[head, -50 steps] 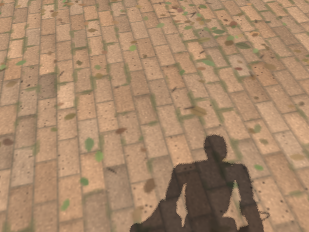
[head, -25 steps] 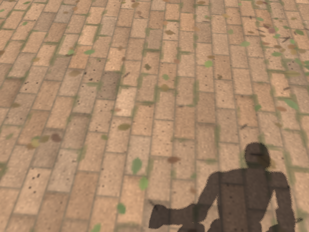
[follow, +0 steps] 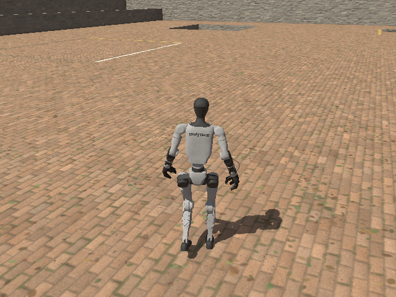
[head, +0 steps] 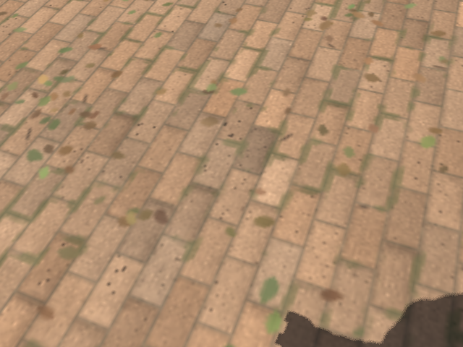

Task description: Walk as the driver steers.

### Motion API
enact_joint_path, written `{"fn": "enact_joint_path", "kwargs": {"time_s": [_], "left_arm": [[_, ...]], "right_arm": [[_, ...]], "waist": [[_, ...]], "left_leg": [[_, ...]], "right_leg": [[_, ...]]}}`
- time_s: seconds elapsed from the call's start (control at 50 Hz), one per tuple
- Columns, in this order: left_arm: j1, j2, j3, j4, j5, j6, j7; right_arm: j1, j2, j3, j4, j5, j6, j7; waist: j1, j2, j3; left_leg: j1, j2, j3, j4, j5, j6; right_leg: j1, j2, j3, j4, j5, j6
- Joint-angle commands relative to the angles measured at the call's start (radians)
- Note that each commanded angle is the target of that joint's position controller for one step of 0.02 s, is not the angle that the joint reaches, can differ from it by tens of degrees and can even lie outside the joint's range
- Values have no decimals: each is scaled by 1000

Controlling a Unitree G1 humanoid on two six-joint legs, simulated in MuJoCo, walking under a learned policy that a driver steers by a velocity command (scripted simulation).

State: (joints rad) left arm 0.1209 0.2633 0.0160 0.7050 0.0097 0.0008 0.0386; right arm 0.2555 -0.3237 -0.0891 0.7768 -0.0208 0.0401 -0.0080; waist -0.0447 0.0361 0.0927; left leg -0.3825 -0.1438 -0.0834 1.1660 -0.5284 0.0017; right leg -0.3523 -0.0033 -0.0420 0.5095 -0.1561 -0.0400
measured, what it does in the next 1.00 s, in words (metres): walks ahead: left foot, then right foot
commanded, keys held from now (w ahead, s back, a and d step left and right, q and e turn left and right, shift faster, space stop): q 0.04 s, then no key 0.18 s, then w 0.78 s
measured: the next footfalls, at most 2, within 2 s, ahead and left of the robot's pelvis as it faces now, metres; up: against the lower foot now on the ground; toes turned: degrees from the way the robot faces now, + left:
left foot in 0.30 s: +0.02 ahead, +0.11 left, +0.00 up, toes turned +4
right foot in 0.76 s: +0.26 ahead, -0.09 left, +0.00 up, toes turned +3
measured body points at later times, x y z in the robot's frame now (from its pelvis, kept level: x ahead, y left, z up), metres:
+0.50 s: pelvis +0.03 +0.03 +0.02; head +0.03 +0.05 +0.47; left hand +0.09 +0.31 -0.11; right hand +0.10 -0.23 -0.10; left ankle -0.02 +0.11 -0.73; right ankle +0.09 -0.10 -0.67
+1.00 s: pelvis +0.26 -0.02 +0.01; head +0.27 -0.03 +0.46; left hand +0.26 +0.25 -0.11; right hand +0.37 -0.27 -0.12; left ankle +0.27 +0.13 -0.66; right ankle +0.22 -0.09 -0.73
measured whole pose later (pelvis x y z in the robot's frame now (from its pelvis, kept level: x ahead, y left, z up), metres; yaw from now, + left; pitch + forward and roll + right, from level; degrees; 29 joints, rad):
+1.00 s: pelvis +0.26 -0.02 +0.01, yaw +6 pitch +1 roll +0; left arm 0.38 0.23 0.03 0.86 0.01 -0.08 -0.02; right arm 0.25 -0.27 -0.03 0.86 -0.04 -0.04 0.04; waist 0.01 0.05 0.01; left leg -0.58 0.08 0.01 1.04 -0.20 0.05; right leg -0.08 0.06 -0.07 0.28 -0.21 -0.08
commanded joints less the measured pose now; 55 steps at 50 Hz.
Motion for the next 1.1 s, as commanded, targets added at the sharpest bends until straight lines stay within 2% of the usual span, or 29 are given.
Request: {"fn": "enact_joint_path", "kwargs": {"time_s": [0.02,0.06,0.1,0.18,0.22,0.26,0.28,0.3,0.32,0.34,0.36,0.4,0.44,0.48,0.56,0.64,0.7,0.74,0.76,0.78,0.8,0.82,0.84,0.86,0.88,0.92,0.96,1.06,1.1], "left_arm": [[13,119,30,-60,18,2,7],[44,127,35,-53,20,-4,3],[67,137,40,-42,18,-7,-1],[65,157,49,-36,21,2,-20],[85,173,54,-24,22,12,-30],[97,185,59,-17,9,27,-40],[106,159,55,-13,5,32,-44],[100,88,38,-27,10,32,-52],[59,11,13,-83,6,28,-57],[-15,139,50,-91,20,27,-51],[21,145,59,-74,4,24,-62],[120,155,71,-8,18,13,-78],[140,129,71,19,31,6,-88],[90,101,65,7,26,2,-91],[-4,83,58,-17,26,-6,-90],[-69,74,49,-45,22,-19,-91],[-43,84,49,-53,19,-30,-84],[106,91,59,-8,20,-44,-66],[255,134,76,43,30,-57,-50],[419,249,100,55,50,-68,-38],[448,303,109,78,32,-64,-45],[354,226,90,74,17,-58,-51],[260,159,74,52,13,-59,-58],[208,122,62,45,13,-62,-60],[193,99,53,49,8,-69,-59],[214,92,48,72,4,-86,-58],[255,98,49,102,-4,-96,-58],[328,78,38,159,-9,-97,-55],[352,94,41,177,-9,-97,-49]], "right_arm": [[97,-73,-15,-43,8,25,28],[70,-61,-8,-59,13,28,33],[41,-46,3,-73,5,32,35],[-13,-21,28,-95,5,35,41],[-19,-27,33,-95,8,29,40],[54,-15,44,-67,-1,13,41],[85,-16,47,-49,-7,4,41],[131,-52,45,-38,-18,-5,36],[143,-182,17,-59,-12,-7,31],[124,-198,1,-38,-26,-6,14],[51,-135,23,-41,-18,-16,4],[-1,-94,33,-43,-3,-47,4],[41,-67,40,-26,7,-75,5],[96,-67,35,0,11,-92,9],[169,-70,28,36,8,-103,8],[202,-89,20,65,1,-113,6],[188,-109,14,77,0,-117,7],[152,-118,12,82,6,-116,9],[156,-89,22,83,5,-120,12],[152,-11,48,35,25,-125,16],[171,-18,42,27,6,-127,15],[139,-55,30,40,-9,-119,16],[110,-51,32,43,-7,-121,29],[92,-35,34,45,-3,-120,37],[96,-27,36,53,-11,-110,41],[106,-10,41,65,-19,-95,50],[51,0,44,50,-20,-88,54],[-176,35,63,-24,-19,-88,59],[-248,45,71,-47,-14,-91,61]], "waist": [[3,-195,-131],[15,-179,-149],[25,-177,-154],[44,-211,-149],[56,-222,-148],[20,-186,-163],[1,-150,-134],[-21,35,-103],[-35,275,-63],[-52,169,72],[18,154,88],[66,127,31],[61,75,-26],[37,71,-18],[-9,75,-3],[-30,80,25],[-5,82,24],[81,38,-25],[139,-39,-125],[200,-237,-266],[168,-328,-260],[113,-179,-146],[81,-102,-75],[58,-93,-53],[42,-117,-41],[30,-133,-56],[29,-114,-41],[68,-104,-1],[83,-107,6]], "left_leg": [[-55,65,22,84,81,-42],[-53,65,32,26,92,-44],[-49,75,35,-61,90,-38],[57,99,71,-319,72,-8],[113,94,98,-434,73,9],[291,83,139,-651,175,51],[399,77,123,-739,171,81],[454,224,-104,-903,-47,116],[391,499,-520,-1094,-402,204],[195,505,-537,-1137,-402,261],[184,441,-450,-1139,-316,230],[251,345,-276,-1121,-68,179],[307,317,-199,-1097,55,180],[354,327,-183,-1098,98,196],[404,352,-168,-1088,166,222],[383,370,-147,-1055,239,223],[334,382,-134,-998,382,206],[255,343,-77,-839,596,167],[178,272,-5,-615,677,140],[-63,160,91,-251,443,83],[-258,50,56,-72,2,79],[-301,133,-11,28,67,102],[-287,179,1,10,166,107],[-258,209,20,-33,226,103],[-234,226,37,-61,255,90],[-209,230,67,-63,299,68],[-269,240,87,-86,342,49],[-301,231,142,-348,489,17],[-247,206,153,-473,538,15]], "right_leg": [[122,-228,174,-213,342,-169],[131,-235,146,-221,316,-181],[140,-251,144,-231,239,-191],[100,-249,130,-243,26,-178],[97,-257,142,-228,3,-175],[1,-237,124,-222,-237,-134],[-112,-205,103,-203,-390,-84],[-241,-119,11,-11,-481,-20],[-415,29,-97,237,-469,33],[-400,-31,43,331,-319,29],[-363,-37,65,362,-221,30],[-312,-32,38,402,-118,38],[-298,-33,23,445,-73,40],[-351,-45,19,429,-40,49],[-374,-58,14,296,-20,68],[-293,-55,6,147,-46,44],[-143,-30,-23,70,-93,4],[114,22,-52,-34,-53,-25],[337,-5,-5,-53,-73,-46],[582,-286,380,-166,-331,-129],[596,-412,738,-311,-377,-184],[485,-384,655,-298,-430,-181],[373,-339,528,-307,-363,-165],[310,-285,421,-332,-261,-142],[275,-245,342,-351,-156,-129],[257,-211,247,-362,63,-135],[277,-202,189,-373,210,-150],[286,-151,90,-375,383,-150],[289,-154,100,-367,407,-148]]}}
